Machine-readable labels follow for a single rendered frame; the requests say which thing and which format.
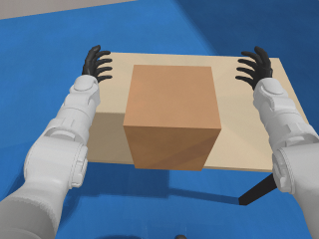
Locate table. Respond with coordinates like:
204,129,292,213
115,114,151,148
86,52,309,206

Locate carton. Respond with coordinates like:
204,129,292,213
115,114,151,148
123,65,222,171

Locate robot right hand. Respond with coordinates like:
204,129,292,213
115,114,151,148
235,46,273,90

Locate left robot forearm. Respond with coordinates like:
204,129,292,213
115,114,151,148
23,75,101,180

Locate robot left hand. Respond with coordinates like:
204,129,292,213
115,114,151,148
81,45,113,83

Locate right robot upper arm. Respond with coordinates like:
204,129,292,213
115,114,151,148
271,142,319,239

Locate left robot upper arm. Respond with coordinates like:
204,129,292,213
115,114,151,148
0,135,89,239

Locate right robot forearm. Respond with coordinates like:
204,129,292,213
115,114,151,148
252,78,319,152

